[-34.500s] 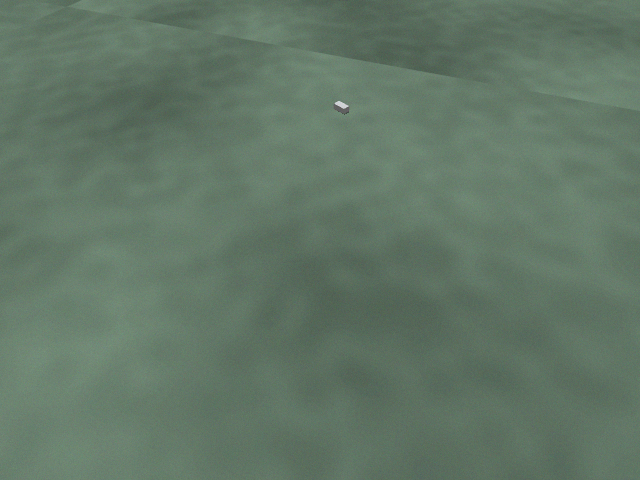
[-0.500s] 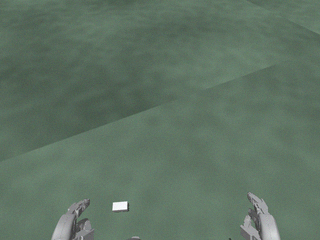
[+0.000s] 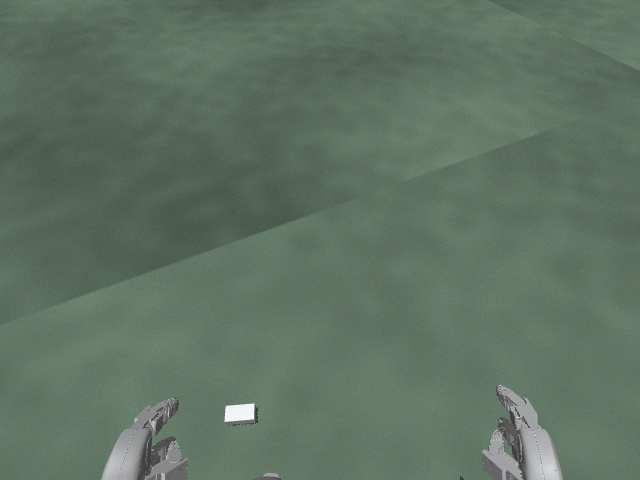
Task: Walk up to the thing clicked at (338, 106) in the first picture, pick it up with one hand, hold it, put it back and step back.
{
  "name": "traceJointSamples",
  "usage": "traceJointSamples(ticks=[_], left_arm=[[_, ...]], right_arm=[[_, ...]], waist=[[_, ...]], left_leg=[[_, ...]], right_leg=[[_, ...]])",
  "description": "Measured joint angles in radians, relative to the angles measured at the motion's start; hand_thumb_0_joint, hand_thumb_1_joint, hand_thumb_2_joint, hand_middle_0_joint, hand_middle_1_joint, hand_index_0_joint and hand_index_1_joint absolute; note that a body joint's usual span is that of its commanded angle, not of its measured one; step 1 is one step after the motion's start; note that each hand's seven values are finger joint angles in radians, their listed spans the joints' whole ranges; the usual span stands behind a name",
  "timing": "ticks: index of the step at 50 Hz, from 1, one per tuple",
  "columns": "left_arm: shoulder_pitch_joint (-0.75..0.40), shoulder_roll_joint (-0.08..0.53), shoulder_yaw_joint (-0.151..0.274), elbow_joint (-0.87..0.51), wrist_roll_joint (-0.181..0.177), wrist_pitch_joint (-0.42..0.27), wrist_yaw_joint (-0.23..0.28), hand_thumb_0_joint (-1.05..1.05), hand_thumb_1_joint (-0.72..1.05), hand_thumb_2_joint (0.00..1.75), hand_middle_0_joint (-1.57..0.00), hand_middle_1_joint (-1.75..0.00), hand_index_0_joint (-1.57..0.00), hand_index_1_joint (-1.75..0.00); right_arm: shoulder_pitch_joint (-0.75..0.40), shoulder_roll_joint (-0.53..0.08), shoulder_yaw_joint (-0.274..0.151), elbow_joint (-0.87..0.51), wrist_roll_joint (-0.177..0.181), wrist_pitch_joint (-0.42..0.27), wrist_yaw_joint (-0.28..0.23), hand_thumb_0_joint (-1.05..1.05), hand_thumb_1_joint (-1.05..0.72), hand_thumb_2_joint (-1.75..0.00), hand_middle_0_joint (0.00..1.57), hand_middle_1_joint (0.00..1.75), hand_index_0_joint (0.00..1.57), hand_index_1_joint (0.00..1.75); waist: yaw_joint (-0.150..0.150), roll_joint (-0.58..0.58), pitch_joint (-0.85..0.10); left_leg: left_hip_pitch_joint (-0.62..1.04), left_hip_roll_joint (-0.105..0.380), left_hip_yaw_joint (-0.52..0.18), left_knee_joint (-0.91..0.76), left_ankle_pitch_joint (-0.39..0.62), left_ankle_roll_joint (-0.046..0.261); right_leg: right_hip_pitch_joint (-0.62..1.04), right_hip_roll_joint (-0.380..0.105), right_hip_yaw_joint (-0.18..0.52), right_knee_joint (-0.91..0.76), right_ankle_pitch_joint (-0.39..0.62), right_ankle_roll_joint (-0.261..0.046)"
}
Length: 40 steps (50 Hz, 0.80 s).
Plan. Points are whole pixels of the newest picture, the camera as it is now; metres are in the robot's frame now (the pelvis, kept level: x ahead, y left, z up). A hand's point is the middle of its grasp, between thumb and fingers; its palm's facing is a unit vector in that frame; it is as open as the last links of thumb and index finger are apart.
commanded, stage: home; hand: left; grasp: from above
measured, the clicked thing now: (240, 414) +0.41 +0.24 -0.70
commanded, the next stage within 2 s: stand in 0.08 s
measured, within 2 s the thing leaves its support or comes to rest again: neither
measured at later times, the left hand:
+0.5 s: hand out of the picture +0.09 +0.24 -0.10, palm faces +0.03 -0.94 -0.33, open 7.4 cm
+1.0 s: hand out of the picture +0.03 +0.24 -0.10, palm faces +0.03 -0.94 -0.33, open 7.4 cm
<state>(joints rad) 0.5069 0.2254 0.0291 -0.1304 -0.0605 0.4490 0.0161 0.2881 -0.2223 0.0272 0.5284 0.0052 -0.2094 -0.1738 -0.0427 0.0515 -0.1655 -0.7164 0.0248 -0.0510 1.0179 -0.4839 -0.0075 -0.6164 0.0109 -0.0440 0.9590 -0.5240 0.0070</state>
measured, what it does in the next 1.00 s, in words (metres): rises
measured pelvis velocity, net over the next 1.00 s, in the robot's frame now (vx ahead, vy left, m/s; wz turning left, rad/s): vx -0.01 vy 0.01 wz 0.00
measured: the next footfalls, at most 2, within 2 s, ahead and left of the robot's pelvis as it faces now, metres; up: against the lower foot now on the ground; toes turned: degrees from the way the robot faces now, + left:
none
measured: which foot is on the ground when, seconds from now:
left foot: down 0.00-1.00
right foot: down 0.00-1.00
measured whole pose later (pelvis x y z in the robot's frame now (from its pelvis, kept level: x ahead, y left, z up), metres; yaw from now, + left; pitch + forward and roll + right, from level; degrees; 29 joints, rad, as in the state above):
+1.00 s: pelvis -0.01 +0.01 +0.06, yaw +0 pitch -4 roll +0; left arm 0.20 0.27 0.04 1.10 0.03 0.00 0.03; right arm 0.15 -0.28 -0.04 1.10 -0.03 0.00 -0.02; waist 0.01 0.01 0.06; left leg -0.15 -0.02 -0.01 0.41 -0.19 0.01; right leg -0.09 -0.03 -0.01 0.40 -0.24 0.03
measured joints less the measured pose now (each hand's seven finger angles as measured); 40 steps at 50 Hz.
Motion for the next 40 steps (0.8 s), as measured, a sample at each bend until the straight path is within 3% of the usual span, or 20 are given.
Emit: traceJointSamples(ticks=[9, 12, 14, 18, 25, 40], left_arm=[[0.002, 0.001, 0.001, -0.001, 0.001, 0.001, 0.001, 0.01, 0.91, 0.90, -0.20, -0.30, -0.20, -0.30], [-0.131, 0.024, -0.028, 0.242, 0.070, -0.181, 0.013, 0.01, 0.90, 0.90, -0.20, -0.30, -0.20, -0.30], [-0.213, 0.033, -0.023, 0.414, 0.095, -0.261, 0.015, 0.01, 0.90, 0.90, -0.20, -0.30, -0.20, -0.30], [-0.279, 0.052, -0.003, 0.627, 0.106, -0.340, 0.014, 0.01, 0.90, 0.90, -0.20, -0.30, -0.20, -0.30], [-0.280, 0.060, 0.021, 0.871, 0.105, -0.394, 0.016, 0.01, 0.91, 0.90, -0.20, -0.30, -0.20, -0.30], [-0.273, 0.040, 0.013, 1.157, 0.090, -0.434, 0.012, 0.01, 0.91, 0.90, -0.20, -0.30, -0.20, -0.30]], right_arm=[[0.002, 0.001, 0.001, -0.004, 0.001, 0.003, 0.000, 0.02, -0.91, -0.90, 0.21, 0.29, 0.20, 0.30], [-0.060, -0.009, -0.017, 0.108, -0.069, 0.058, 0.051, 0.01, -0.91, -0.90, 0.21, 0.29, 0.20, 0.30], [-0.097, -0.027, -0.014, 0.181, -0.091, 0.113, 0.095, 0.01, -0.91, -0.90, 0.21, 0.29, 0.20, 0.30], [-0.122, -0.044, -0.037, 0.260, -0.072, 0.153, 0.148, 0.01, -0.91, -0.90, 0.21, 0.30, 0.20, 0.30], [-0.104, -0.057, -0.072, 0.361, -0.064, 0.186, 0.165, 0.01, -0.91, -0.90, 0.21, 0.30, 0.20, 0.30], [-0.114, -0.042, -0.068, 0.518, -0.044, 0.206, 0.156, 0.01, -0.91, -0.90, 0.21, 0.30, 0.20, 0.30]], waist=[[-0.001, -0.001, -0.001], [0.036, -0.034, 0.093], [0.052, -0.051, 0.129], [0.062, -0.065, 0.182], [0.060, -0.059, 0.195], [0.060, -0.040, 0.220]], left_leg=[[-0.005, 0.000, 0.000, 0.002, 0.004, 0.002], [0.092, -0.014, 0.021, -0.049, 0.029, 0.010], [0.142, -0.024, 0.033, -0.097, 0.055, 0.013], [0.227, -0.035, 0.048, -0.185, 0.100, 0.018], [0.333, -0.041, 0.052, -0.291, 0.146, 0.028], [0.518, -0.048, 0.052, -0.545, 0.265, 0.029]], right_leg=[[-0.005, 0.000, 0.000, 0.000, 0.005, 0.002], [0.076, -0.016, 0.019, -0.022, 0.017, 0.000], [0.116, -0.026, 0.029, -0.052, 0.035, 0.001], [0.187, -0.039, 0.044, -0.118, 0.072, 0.009], [0.296, -0.045, 0.045, -0.234, 0.125, 0.020], [0.479, -0.052, 0.043, -0.489, 0.248, 0.027]])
